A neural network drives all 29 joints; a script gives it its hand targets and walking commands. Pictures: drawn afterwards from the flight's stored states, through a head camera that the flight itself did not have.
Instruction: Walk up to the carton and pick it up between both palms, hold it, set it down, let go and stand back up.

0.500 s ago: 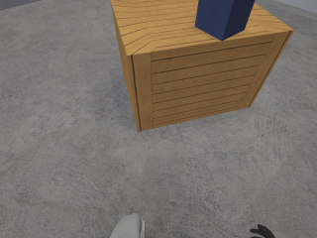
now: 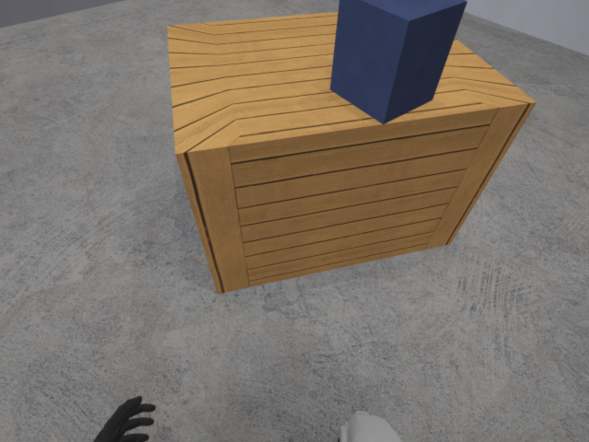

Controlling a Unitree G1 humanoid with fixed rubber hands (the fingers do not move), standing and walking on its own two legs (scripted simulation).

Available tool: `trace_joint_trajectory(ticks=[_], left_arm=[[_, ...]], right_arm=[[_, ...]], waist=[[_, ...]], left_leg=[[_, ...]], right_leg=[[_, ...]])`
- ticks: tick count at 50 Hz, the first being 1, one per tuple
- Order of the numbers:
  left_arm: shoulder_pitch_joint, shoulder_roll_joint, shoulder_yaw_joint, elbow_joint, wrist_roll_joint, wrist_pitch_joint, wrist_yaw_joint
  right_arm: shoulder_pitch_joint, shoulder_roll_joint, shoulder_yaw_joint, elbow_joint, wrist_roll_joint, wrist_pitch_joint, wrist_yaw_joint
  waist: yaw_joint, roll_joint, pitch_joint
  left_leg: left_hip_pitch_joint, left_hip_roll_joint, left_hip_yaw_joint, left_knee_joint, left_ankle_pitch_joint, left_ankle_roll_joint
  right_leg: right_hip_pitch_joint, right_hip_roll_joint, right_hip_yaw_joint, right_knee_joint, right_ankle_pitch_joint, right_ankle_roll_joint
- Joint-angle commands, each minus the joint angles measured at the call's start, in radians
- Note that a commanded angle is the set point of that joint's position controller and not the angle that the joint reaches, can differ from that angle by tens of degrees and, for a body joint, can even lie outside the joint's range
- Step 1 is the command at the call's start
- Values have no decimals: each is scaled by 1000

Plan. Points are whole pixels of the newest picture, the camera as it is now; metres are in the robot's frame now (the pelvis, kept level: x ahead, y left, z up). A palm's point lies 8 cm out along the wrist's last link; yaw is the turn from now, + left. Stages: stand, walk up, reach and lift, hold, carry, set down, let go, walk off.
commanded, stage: walk up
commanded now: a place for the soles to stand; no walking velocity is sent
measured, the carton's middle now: (390, 50) +0.97 -0.27 +0.06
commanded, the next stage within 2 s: none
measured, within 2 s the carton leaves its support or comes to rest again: neither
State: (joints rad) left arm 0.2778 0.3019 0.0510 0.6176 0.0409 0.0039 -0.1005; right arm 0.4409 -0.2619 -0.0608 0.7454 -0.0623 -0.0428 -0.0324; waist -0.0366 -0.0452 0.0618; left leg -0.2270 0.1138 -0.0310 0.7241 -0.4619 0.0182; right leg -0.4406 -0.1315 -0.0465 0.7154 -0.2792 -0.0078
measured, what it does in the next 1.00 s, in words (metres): walks ahead: left foot, then right foot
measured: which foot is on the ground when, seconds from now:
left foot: down 0.00-0.00, up 0.02-0.30, down 0.32-0.64, up 0.66-0.90, down 0.92-1.00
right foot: down 0.00-0.32, up 0.34-0.62, down 0.64-0.92, up 0.94-1.00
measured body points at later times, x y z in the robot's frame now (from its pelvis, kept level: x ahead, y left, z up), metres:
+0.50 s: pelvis +0.18 -0.12 +0.01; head +0.19 -0.09 +0.46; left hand +0.20 +0.16 -0.13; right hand +0.31 -0.37 -0.08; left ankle +0.19 +0.03 -0.71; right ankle +0.22 -0.24 -0.65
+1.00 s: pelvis +0.34 -0.26 +0.00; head +0.36 -0.23 +0.45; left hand +0.34 +0.01 -0.14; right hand +0.51 -0.49 -0.09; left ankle +0.37 -0.14 -0.71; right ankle +0.35 -0.35 -0.66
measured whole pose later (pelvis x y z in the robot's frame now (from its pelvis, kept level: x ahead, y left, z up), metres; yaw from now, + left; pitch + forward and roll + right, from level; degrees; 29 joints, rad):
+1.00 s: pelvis +0.34 -0.26 +0.00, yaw +13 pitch -2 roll +2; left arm 0.33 0.32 0.01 0.71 0.06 0.12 -0.04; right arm 0.32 -0.21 -0.03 0.63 -0.07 -0.04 -0.09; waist 0.03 -0.10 0.09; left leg -0.39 0.00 0.09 0.74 -0.31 0.06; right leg -0.45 -0.06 -0.09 1.13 -0.53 0.00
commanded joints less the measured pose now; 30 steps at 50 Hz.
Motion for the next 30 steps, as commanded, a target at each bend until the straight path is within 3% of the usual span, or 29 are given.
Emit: trace_joint_trajectory(ticks=[1, 2, 3, 5, 6, 7, 11, 13, 14, 15, 16, 17, 18, 20, 22, 24, 28, 30], left_arm=[[336, 239, 75, -10, 13, -38, 38], [252, 297, 75, -35, -6, -34, 53], [168, 283, 67, -35, -21, -28, 68], [96, 218, 45, -27, -9, -21, 80], [76, 187, 31, -25, -4, -21, 81], [68, 162, 21, -18, 0, -23, 80], [76, 153, 10, 4, 7, -17, 80], [56, 159, 1, 9, 1, -4, 75], [28, 160, -5, 6, -3, 2, 71], [15, 144, -11, -2, 0, 6, 64], [28, 74, -33, -31, 8, 6, 55], [32, 86, -18, -64, 21, 25, 54], [-10, 147, -4, -70, 28, 59, 57], [-23, 138, 2, -61, 29, 77, 54], [42, 127, 10, -28, 28, 68, 46], [57, 96, 9, -19, 17, 63, 27], [34, 58, 10, -40, 3, 43, 6], [88, 63, 24, -35, -1, 31, 3]], right_arm=[[-55, -34, -2, -147, 6, -5, 5], [-64, -66, -10, -191, 27, -2, -3], [-113, -110, -17, -196, 26, 3, -5], [-65, -125, -27, -157, 33, 9, -1], [-39, -121, -30, -142, 31, 9, 2], [-20, -110, -29, -133, 33, 6, 6], [-45, -50, -13, -148, 47, -11, 9], [-18, -45, -22, -149, 43, -21, 4], [30, -56, -34, -145, 38, -24, -1], [97, -87, -51, -142, 28, -25, -10], [186, -174, -76, -137, 3, -25, -27], [223, -254, -87, -149, -8, -16, -51], [168, -266, -91, -137, -1, 0, -71], [38, -212, -65, -147, -5, -8, -77], [-52, -175, -42, -150, -5, -27, -66], [-82, -183, -44, -135, -3, -37, -54], [-94, -224, -67, -120, -5, -32, -39], [-136, -232, -76, -130, -3, -15, -32]], waist=[[200, -322, -102], [175, -300, -90], [154, -194, 2], [109, -125, 74], [93, -120, 72], [82, -118, 59], [96, -129, 11], [64, -84, -36], [28, -52, -56], [-17, -16, -75], [-77, 171, -128], [-88, 198, -139], [-75, 97, -71], [-29, 108, 32], [17, 153, 25], [29, 191, 28], [25, 208, 17], [64, 197, 2]], left_leg=[[-507, -133, 69, 446, -164, 9], [-577, -157, -46, 574, -187, 1], [-593, -93, -88, 647, -96, 1], [-541, -44, -43, 605, -3, 2], [-477, -36, -32, 535, 5, -2], [-418, -35, -22, 464, 2, -7], [-281, -79, 81, 127, 15, -10], [-87, -125, 128, -38, 176, 13], [62, -143, 132, -125, 267, 31], [227, -126, 54, -154, 243, 61], [376, 84, -286, -267, -24, 137], [345, 335, -761, -455, -301, 242], [238, 375, -784, -473, -374, 306], [124, 322, -606, -444, -246, 285], [27, 252, -417, -431, -81, 240], [-24, 201, -292, -408, 35, 225], [-130, 139, -145, -345, -18, 190], [-251, 113, -102, -292, -109, 162]], right_leg=[[495, -178, 350, -297, -408, -111], [421, -295, 683, -516, -562, -202], [328, -315, 668, -532, -619, -229], [227, -255, 429, -453, -468, -237], [186, -228, 340, -444, -355, -232], [168, -211, 275, -432, -245, -230], [218, -184, 89, -337, 172, -234], [149, -147, 5, -250, 160, -194], [54, -124, -33, -184, 55, -160], [-76, -96, -59, -77, -55, -110], [-232, -18, -145, 219, -143, -47], [-350, 65, -65, 453, -348, 3], [-380, 15, 46, 575, -324, 7], [-414, -31, 90, 627, -219, 31], [-303, -64, 119, 527, -159, 50], [-229, -66, 92, 415, -132, 56], [-52, -28, -5, 173, -69, 27], [145, 21, -76, 69, -26, 3]])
